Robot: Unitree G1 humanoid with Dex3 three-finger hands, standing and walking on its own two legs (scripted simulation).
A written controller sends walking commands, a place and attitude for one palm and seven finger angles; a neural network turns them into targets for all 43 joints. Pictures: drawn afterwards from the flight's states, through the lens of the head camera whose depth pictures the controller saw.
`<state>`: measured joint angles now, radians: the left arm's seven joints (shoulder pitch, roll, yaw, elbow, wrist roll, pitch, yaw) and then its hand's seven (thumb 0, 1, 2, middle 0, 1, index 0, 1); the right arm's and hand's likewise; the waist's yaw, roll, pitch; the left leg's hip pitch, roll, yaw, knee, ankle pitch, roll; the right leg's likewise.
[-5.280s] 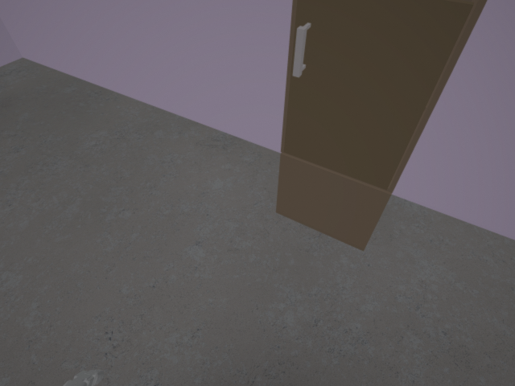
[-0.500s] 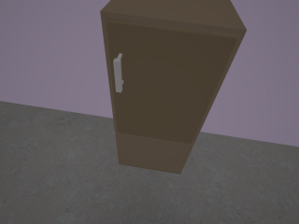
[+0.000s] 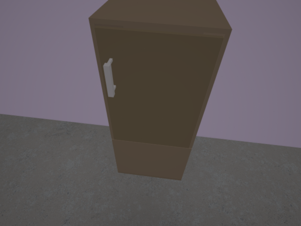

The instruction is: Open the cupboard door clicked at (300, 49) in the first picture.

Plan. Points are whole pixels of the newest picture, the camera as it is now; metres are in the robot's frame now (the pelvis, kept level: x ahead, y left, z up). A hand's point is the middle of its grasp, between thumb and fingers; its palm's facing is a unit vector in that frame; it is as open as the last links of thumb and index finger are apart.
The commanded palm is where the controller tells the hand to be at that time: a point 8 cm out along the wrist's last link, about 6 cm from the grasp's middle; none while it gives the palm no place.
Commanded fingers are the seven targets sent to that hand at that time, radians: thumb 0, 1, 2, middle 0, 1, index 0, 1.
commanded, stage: look again from close up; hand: left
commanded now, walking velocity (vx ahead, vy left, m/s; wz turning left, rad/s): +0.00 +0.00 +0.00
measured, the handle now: (110, 77) +0.59 +0.18 +0.09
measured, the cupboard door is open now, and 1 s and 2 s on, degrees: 0 0 0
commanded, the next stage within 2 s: shuffle to correct the standing spot in 0.16 s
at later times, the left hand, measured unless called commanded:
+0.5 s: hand out of the picture -0.06 +0.21 -0.17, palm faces +0.01 -0.98 -0.20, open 7.4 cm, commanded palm none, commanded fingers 0.00 0.90 0.90 -0.20 -0.30 -0.20 -0.30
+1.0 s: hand out of the picture +0.09 +0.21 -0.17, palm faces -0.04 -0.98 -0.20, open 7.2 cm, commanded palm none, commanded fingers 0.00 0.90 0.90 -0.20 -0.30 -0.20 -0.30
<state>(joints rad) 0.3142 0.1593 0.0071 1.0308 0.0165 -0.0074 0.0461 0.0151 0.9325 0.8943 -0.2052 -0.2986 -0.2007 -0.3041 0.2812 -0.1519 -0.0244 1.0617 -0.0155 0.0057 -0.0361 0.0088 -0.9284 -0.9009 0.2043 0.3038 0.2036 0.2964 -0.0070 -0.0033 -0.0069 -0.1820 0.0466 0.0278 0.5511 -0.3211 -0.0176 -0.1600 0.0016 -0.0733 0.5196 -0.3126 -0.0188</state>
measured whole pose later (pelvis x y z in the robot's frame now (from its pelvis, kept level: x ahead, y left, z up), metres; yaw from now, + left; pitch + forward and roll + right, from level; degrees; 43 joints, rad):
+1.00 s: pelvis +0.05 +0.03 +0.01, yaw -4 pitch -2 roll -1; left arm 0.27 0.17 0.05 1.03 0.03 0.02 0.03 0.04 0.96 0.89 -0.20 -0.30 -0.20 -0.30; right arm 0.41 -0.06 -0.01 1.11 -0.02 -0.03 -0.04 0.00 -0.91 -0.90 0.21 0.30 0.20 0.30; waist -0.03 -0.01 0.06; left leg -0.09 0.03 0.14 0.44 -0.31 0.03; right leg -0.40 -0.07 -0.08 0.65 -0.20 0.01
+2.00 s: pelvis -0.01 +0.05 +0.00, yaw +0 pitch -2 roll +0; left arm 0.37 0.13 -0.02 1.07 0.02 0.00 0.04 0.01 0.91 0.89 -0.20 -0.30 -0.20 -0.30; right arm 0.32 -0.15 0.00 1.05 -0.02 0.00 -0.01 0.01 -0.92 -0.90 0.21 0.30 0.20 0.30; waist 0.00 0.01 0.01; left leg -0.25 -0.02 0.10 0.50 -0.22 0.07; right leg -0.23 -0.04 -0.07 0.51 -0.24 0.01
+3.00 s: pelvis +0.00 +0.04 +0.01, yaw -1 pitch -1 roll +0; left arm 0.35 0.12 -0.01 1.09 0.02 -0.01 0.04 0.00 0.91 0.89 -0.20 -0.30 -0.20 -0.30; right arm 0.31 -0.12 0.00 1.12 -0.01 -0.01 -0.02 0.01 -0.92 -0.90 0.20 0.30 0.20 0.30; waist 0.00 -0.03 0.01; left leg -0.22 -0.02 0.09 0.42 -0.18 0.06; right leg -0.20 -0.03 -0.07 0.43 -0.20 0.01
